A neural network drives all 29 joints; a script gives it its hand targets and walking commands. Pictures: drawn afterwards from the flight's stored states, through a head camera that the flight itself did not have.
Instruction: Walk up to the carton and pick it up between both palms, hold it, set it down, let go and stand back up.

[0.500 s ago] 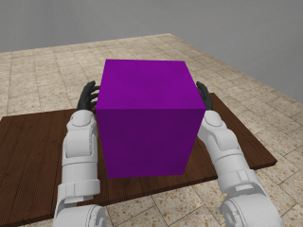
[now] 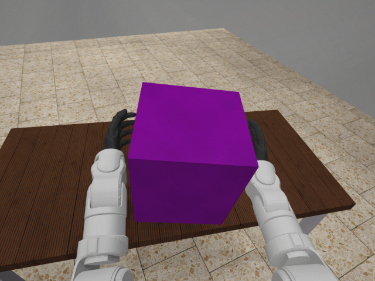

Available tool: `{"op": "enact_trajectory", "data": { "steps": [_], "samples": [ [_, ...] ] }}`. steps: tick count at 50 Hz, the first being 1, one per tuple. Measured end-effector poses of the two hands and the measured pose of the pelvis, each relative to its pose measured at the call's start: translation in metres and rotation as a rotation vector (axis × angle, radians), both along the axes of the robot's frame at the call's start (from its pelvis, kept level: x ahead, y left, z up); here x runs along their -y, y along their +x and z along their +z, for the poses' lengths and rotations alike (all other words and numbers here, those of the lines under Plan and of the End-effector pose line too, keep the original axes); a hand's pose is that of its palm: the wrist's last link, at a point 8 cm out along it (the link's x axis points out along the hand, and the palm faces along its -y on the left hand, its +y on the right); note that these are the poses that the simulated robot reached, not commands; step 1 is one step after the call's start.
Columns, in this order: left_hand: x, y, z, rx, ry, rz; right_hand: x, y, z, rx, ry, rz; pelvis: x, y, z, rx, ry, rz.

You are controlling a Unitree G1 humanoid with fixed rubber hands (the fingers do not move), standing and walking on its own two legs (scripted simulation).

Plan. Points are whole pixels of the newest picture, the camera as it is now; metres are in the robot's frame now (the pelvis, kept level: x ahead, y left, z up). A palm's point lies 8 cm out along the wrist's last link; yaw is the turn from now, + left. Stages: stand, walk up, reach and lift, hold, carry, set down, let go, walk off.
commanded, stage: set down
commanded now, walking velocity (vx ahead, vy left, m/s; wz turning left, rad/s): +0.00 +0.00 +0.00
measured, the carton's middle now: (185, 158) +0.37 +0.02 +0.09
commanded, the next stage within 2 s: none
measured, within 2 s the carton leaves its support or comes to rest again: neither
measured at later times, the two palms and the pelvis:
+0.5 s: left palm (117, 154) +0.37 +0.16 +0.10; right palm (250, 159) +0.37 -0.14 +0.10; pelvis +0.01 +0.00 +0.00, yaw +0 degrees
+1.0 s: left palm (123, 161) +0.38 +0.16 +0.07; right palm (249, 163) +0.38 -0.14 +0.07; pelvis +0.01 -0.01 +0.00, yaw -2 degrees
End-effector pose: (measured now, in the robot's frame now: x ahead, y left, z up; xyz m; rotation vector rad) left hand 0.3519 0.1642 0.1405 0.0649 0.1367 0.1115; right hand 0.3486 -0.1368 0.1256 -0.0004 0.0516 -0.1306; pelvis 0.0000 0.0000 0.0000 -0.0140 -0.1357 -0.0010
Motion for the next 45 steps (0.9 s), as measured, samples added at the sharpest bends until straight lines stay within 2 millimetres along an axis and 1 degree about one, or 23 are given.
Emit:
{"op": "enact_trajectory", "data": {
  "steps": [3, 10, 16, 26, 31, 38, 45],
  "samples": [
    [0.002, 0.004, -0.004, 0.002, 0.002, -0.002, 0.003, 0.003, 0.000, 0.006, -0.008, -0.003, 0.000, 0.002, 0.000, -0.012, -0.002, 0.001],
    [0.009, 0.015, -0.006, -0.004, 0.001, -0.015, 0.009, 0.011, 0.000, 0.000, -0.020, -0.014, 0.001, 0.006, 0.001, -0.030, 0.000, -0.006],
    [0.010, 0.018, -0.010, -0.012, 0.000, -0.012, 0.011, 0.014, -0.003, -0.007, -0.022, -0.011, 0.002, 0.010, 0.001, -0.036, -0.001, -0.009],
    [-0.001, 0.014, -0.038, -0.067, -0.014, 0.013, -0.001, 0.017, -0.032, -0.058, -0.033, 0.009, 0.004, 0.010, 0.001, -0.070, -0.002, -0.002],
    [-0.002, 0.018, -0.043, -0.070, -0.017, 0.014, -0.002, 0.020, -0.037, -0.059, -0.032, 0.007, 0.005, 0.008, 0.001, -0.094, -0.003, 0.003],
    [0.004, 0.025, -0.048, -0.082, -0.029, 0.003, 0.005, 0.024, -0.039, -0.069, -0.041, -0.006, 0.006, 0.007, 0.002, -0.110, 0.000, -0.007],
    [0.008, 0.028, -0.062, -0.106, -0.048, 0.001, 0.008, 0.025, -0.048, -0.092, -0.055, -0.009, 0.007, 0.008, 0.002, -0.117, 0.004, -0.022]
  ]
}}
